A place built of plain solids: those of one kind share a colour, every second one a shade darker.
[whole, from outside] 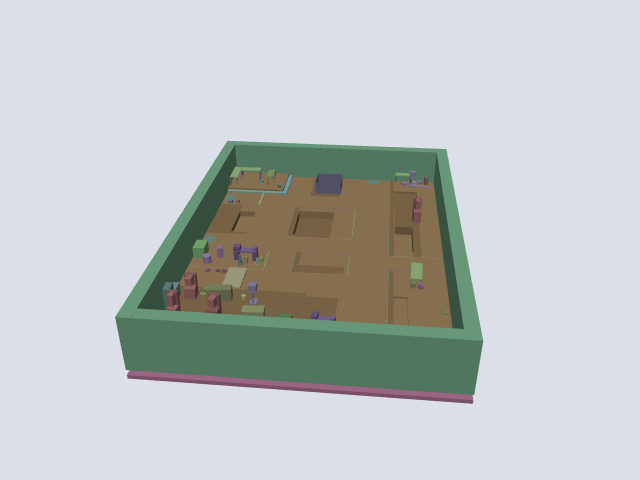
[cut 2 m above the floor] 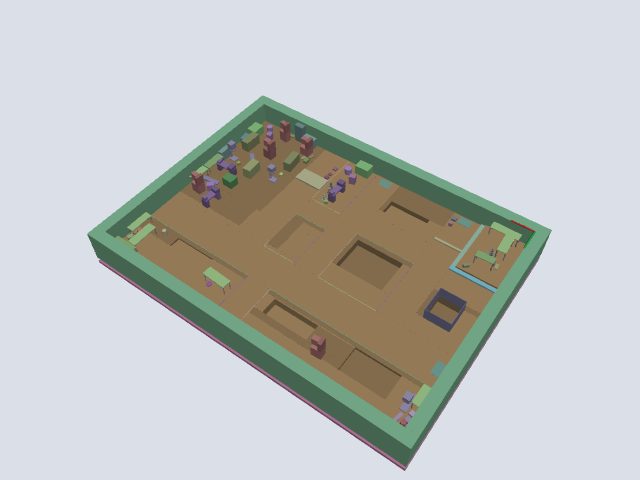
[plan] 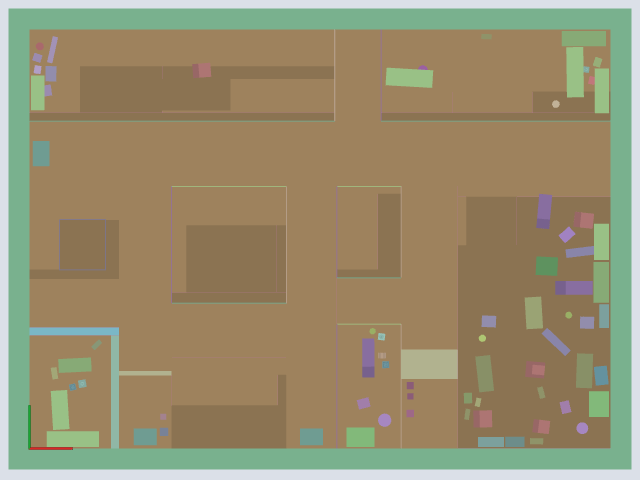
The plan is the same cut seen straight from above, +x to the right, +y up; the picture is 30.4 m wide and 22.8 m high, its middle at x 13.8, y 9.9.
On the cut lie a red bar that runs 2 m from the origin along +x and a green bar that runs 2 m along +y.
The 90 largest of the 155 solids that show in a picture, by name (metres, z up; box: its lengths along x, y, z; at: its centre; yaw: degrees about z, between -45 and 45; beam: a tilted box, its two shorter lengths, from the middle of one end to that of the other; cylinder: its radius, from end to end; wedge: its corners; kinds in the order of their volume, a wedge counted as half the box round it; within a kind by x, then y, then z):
{
 "floor_1": {"box": [1.45, 2.35, 1.0], "at": [0.72, 9.68, -0.5]},
 "floor_2": {"box": [2.4, 2.2, 1.0], "at": [1.2, 17.05, -0.5]},
 "floor_3": {"box": [3.87, 5.37, 1.3], "at": [1.94, 2.69, -0.35]},
 "floor_4": {"box": [4.25, 2.3, 1.0], "at": [2.12, 6.9, -0.5]},
 "floor_5": {"box": [4.25, 0.45, 1.0], "at": [2.12, 8.28, -0.5]},
 "floor_6": {"box": [4.25, 1.6, 1.0], "at": [2.12, 11.65, -0.5]},
 "floor_7": {"box": [2.15, 2.35, 0.63], "at": [2.52, 9.68, -1.0]},
 "floor_8": {"box": [0.65, 2.35, 1.0], "at": [3.92, 9.68, -0.5]},
 "floor_9": {"box": [3.9, 2.2, 1.08], "at": [4.35, 17.05, -0.78]},
 "floor_10": {"box": [2.5, 12.45, 1.0], "at": [5.5, 6.22, -0.5]},
 "floor_11": {"box": [0.7, 3.2, 1.0], "at": [7.1, 9.0, -0.5]},
 "floor_12": {"box": [14.5, 0.4, 1.0], "at": [7.25, 15.75, -0.5]},
 "floor_13": {"box": [14.5, 1.75, 1.0], "at": [7.25, 19.02, -0.5]},
 "floor_14": {"box": [1.3, 1.45, 1.0], "at": [7.4, 2.77, -0.5]},
 "floor_15": {"box": [3.25, 1.5, 1.0], "at": [7.92, 16.8, -0.5]},
 "floor_16": {"box": [5.45, 2.05, 1.0], "at": [9.47, 1.02, -0.5]},
 "floor_17": {"box": [5.45, 0.8, 1.0], "at": [9.47, 3.9, -0.5]},
 "floor_18": {"box": [5.45, 2.6, 1.0], "at": [9.47, 5.6, -0.5]},
 "floor_19": {"box": [5.45, 0.5, 1.0], "at": [9.47, 7.15, -0.5]},
 "floor_20": {"box": [5.45, 1.85, 1.0], "at": [9.47, 11.53, -0.5]},
 "floor_21": {"box": [4.3, 3.2, 0.6], "at": [9.6, 9.0, -1.02]},
 "floor_22": {"box": [3.75, 1.45, 0.82], "at": [9.93, 2.77, -0.91]},
 "floor_23": {"box": [8.2, 0.1, 1.0], "at": [10.4, 16.0, -0.5]},
 "floor_24": {"box": [8.2, 0.6, 1.0], "at": [10.4, 17.85, -0.5]},
 "floor_25": {"box": [4.1, 1.5, 0.56], "at": [11.6, 16.8, -1.04]},
 "floor_26": {"box": [0.45, 3.2, 1.0], "at": [11.97, 9.0, -0.5]},
 "floor_27": {"box": [0.4, 1.45, 1.0], "at": [12.0, 2.77, -0.5]},
 "floor_28": {"box": [2.4, 12.45, 1.0], "at": [13.4, 6.22, -0.5]},
 "floor_29": {"box": [27.6, 3.1, 1.0], "at": [13.8, 14.0, -0.5]},
 "floor_30": {"box": [0.85, 1.5, 1.0], "at": [14.07, 16.8, -0.5]},
 "floor_31": {"box": [0.85, 3.6, 1.0], "at": [15.03, 10.3, -0.5]},
 "floor_32": {"box": [2.2, 4.35, 1.0], "at": [15.6, 17.73, -0.5]},
 "floor_33": {"box": [1.1, 3.6, 1.32], "at": [16.0, 10.3, -0.66]},
 "floor_34": {"box": [3.05, 5.9, 1.0], "at": [16.12, 2.95, -0.5]},
 "floor_35": {"box": [3.05, 2.2, 1.0], "at": [16.12, 7.0, -0.5]},
 "floor_36": {"box": [3.05, 0.4, 1.0], "at": [16.12, 8.3, -0.5]},
 "floor_37": {"box": [3.05, 0.35, 1.0], "at": [16.12, 12.28, -0.5]},
 "floor_38": {"box": [1.1, 3.6, 1.0], "at": [17.1, 10.3, -0.5]},
 "floor_39": {"box": [3.4, 1.0, 1.0], "at": [18.4, 16.45, -0.5]},
 "floor_40": {"box": [2.7, 12.45, 1.0], "at": [19.0, 6.22, -0.5]},
 "floor_41": {"box": [0.4, 2.3, 1.0], "at": [20.55, 10.8, -0.5]},
 "floor_42": {"box": [2.4, 2.3, 1.32], "at": [21.95, 10.8, -0.66]},
 "floor_43": {"box": [3.8, 1.0, 1.17], "at": [22.0, 16.45, -0.73]},
 "floor_44": {"box": [10.9, 0.4, 1.0], "at": [22.15, 15.75, -0.5]},
 "floor_45": {"box": [10.9, 2.95, 1.0], "at": [22.15, 18.43, -0.5]},
 "floor_46": {"box": [7.25, 9.65, 1.0], "at": [23.98, 4.83, -0.5]},
 "floor_47": {"box": [7.25, 0.5, 1.0], "at": [23.98, 12.2, -0.5]},
 "floor_48": {"box": [4.45, 2.3, 1.0], "at": [25.38, 10.8, -0.5]},
 "floor_49": {"box": [3.7, 1.0, 1.0], "at": [25.75, 16.45, -0.5]},
 "wall_1": {"box": [1.0, 19.9, 4.2], "at": [-0.5, 9.95, 1.1]},
 "wall_2": {"box": [29.6, 1.0, 4.2], "at": [13.8, -0.5, 1.1]},
 "wall_3": {"box": [29.6, 1.0, 4.2], "at": [13.8, 20.4, 1.1]},
 "wall_4": {"box": [1.0, 19.9, 4.2], "at": [28.1, 9.95, 1.1]},
 "floor_base_1": {"box": [29.6, 21.9, 0.3], "at": [13.8, 9.95, -1.57]},
 "bandsaw_1": {"box": [0.29, 0.67, 1.03], "at": [7.9, 17.93, 1.53], "yaw": 4.6},
 "bandsaw_2": {"box": [0.86, 0.67, 1.02], "at": [8.18, 17.95, 0.51], "yaw": 4.6},
 "bandsaw_3": {"box": [0.57, 0.4, 0.75], "at": [8.33, 17.97, 1.68], "yaw": 4.6},
 "bandsaw_4": {"box": [0.3, 0.81, 0.87], "at": [21.24, 1.4, 1.3], "yaw": 1.1},
 "bandsaw_5": {"box": [0.89, 0.81, 0.87], "at": [21.53, 1.4, 0.43], "yaw": 1.1},
 "bandsaw_6": {"box": [0.59, 0.49, 0.59], "at": [21.68, 1.4, 1.45], "yaw": 1.1},
 "bandsaw_7": {"box": [0.31, 0.76, 0.94], "at": [23.73, 3.76, 1.41], "yaw": -4.9},
 "bandsaw_8": {"box": [0.9, 0.76, 0.94], "at": [24.02, 3.74, 0.47], "yaw": -4.9},
 "bandsaw_9": {"box": [0.27, 0.63, 1.08], "at": [24.05, 1.06, 1.62], "yaw": -6.4},
 "bandsaw_10": {"box": [0.59, 0.46, 0.64], "at": [24.18, 3.73, 1.56], "yaw": -4.9},
 "bandsaw_11": {"box": [0.79, 0.63, 1.08], "at": [24.31, 1.04, 0.54], "yaw": -6.4},
 "bandsaw_12": {"box": [0.52, 0.38, 0.86], "at": [24.44, 1.02, 1.73], "yaw": -6.4},
 "bandsaw_13": {"box": [0.31, 0.72, 0.96], "at": [26.02, 10.87, 1.44], "yaw": -6.1},
 "bandsaw_14": {"box": [0.92, 0.72, 0.96], "at": [26.33, 10.84, 0.48], "yaw": -6.1},
 "bandsaw_15": {"box": [0.61, 0.43, 0.65], "at": [26.48, 10.82, 1.59], "yaw": -6.1},
 "planer_1": {"box": [0.71, 1.71, 0.96], "at": [21.62, 3.55, 0.48], "yaw": 6.4},
 "planer_2": {"box": [0.79, 1.51, 0.99], "at": [23.96, 6.44, 0.49], "yaw": 3.4},
 "planer_3": {"box": [0.77, 1.64, 1.04], "at": [26.36, 3.69, 0.52], "yaw": -1.9},
 "step_terE_tread_1": {"box": [0.38, 5.37, 1.15], "at": [4.06, 2.69, -0.42]},
 "forge_hearth_1": {"box": [1.33, 0.92, 0.92], "at": [15.72, 0.53, 0.46]},
 "forge_hearth_2": {"box": [0.96, 1.23, 0.88], "at": [27.05, 2.11, 0.44]},
 "tool_cabinet_1": {"box": [1.24, 0.47, 0.96], "at": [21.92, 0.3, 0.48]},
 "tool_cabinet_2": {"box": [0.91, 0.49, 1.83], "at": [23.05, 0.32, 0.92]},
 "tool_cabinet_3": {"box": [0.47, 1.13, 1.01], "at": [27.3, 6.29, 0.51]},
 "step_terN_tread_1": {"box": [4.25, 0.38, 1.15], "at": [2.12, 5.56, -0.42]},
 "step_hump_1": {"box": [2.7, 1.4, 0.2], "at": [19.0, 4.0, 0.05]},
 "table_saw_1": {"box": [1.03, 0.88, 0.83], "at": [24.57, 8.66, 0.41], "yaw": -2.7},
 "lathe_1": {"box": [0.58, 0.37, 0.73], "at": [16.09, 5.03, 0.36], "yaw": 0.3},
 "lathe_2": {"box": [0.58, 0.37, 0.73], "at": [16.1, 3.55, 0.36], "yaw": 0.3},
 "lathe_3": {"box": [0.62, 0.33, 0.75], "at": [24.51, 11.9, 0.38], "yaw": -5.1},
 "anvil_block_1": {"box": [0.57, 0.46, 0.83], "at": [15.88, 2.14, 0.41], "yaw": 14.5},
 "anvil_block_2": {"box": [0.45, 0.58, 0.78], "at": [25.46, 1.96, 0.39], "yaw": 13.1},
 "coal_bin_1": {"box": [0.62, 0.9, 0.61], "at": [27.16, 3.46, 0.3], "yaw": 6.1},
 "offcut_bin_1": {"box": [0.67, 0.48, 0.67], "at": [25.53, 10.15, 0.34], "yaw": 41.1},
 "quench_tub_1": {"cylinder": 0.32, "from": [16.88, 1.34, 0.0], "to": [16.88, 1.34, 0.61]},
 "pillar_drill_1": {"box": [0.54, 0.57, 0.61], "at": [26.55, 5.97, 1.6], "yaw": -1.1}
}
